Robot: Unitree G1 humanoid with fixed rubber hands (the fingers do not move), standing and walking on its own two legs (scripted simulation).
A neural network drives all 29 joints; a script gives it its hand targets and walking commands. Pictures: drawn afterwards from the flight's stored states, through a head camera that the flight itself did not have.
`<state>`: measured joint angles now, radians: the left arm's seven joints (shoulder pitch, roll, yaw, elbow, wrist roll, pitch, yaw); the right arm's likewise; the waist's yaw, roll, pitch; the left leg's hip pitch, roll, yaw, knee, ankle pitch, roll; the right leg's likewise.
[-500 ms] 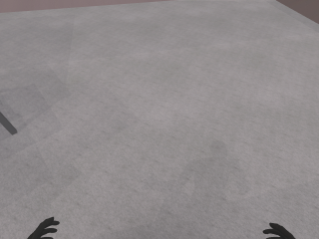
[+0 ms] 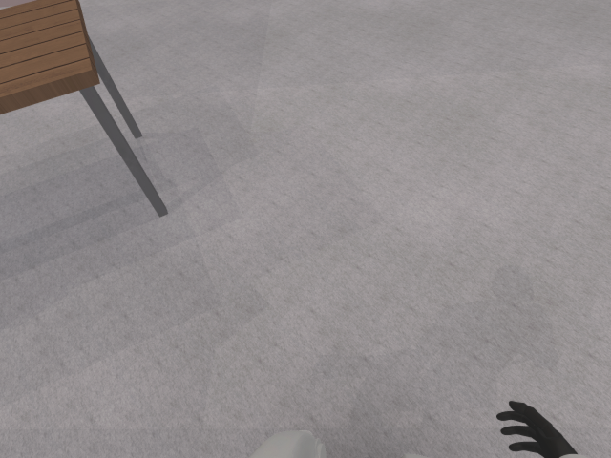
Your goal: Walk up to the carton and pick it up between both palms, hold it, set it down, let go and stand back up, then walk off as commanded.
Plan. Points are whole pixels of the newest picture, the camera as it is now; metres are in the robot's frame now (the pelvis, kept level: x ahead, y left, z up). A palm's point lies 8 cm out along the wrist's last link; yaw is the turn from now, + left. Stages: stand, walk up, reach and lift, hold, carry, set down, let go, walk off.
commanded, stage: walk up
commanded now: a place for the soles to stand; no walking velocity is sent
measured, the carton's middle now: out of the picture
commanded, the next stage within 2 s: none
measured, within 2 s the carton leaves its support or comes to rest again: neither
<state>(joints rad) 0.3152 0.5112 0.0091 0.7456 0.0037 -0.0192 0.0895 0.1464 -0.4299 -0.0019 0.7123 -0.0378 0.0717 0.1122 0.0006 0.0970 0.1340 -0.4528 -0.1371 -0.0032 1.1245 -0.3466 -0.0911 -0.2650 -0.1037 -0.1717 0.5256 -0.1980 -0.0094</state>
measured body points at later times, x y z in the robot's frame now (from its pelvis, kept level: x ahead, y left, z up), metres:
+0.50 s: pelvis +0.08 +0.17 +0.00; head +0.13 +0.17 +0.45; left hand +0.15 +0.52 -0.08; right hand +0.19 -0.13 -0.11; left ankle +0.04 +0.20 -0.73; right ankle +0.13 +0.05 -0.69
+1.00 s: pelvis +0.18 +0.26 -0.01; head +0.16 +0.22 +0.44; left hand +0.17 +0.62 -0.05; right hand +0.39 +0.01 -0.11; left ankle +0.19 +0.41 -0.70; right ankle +0.20 +0.11 -0.73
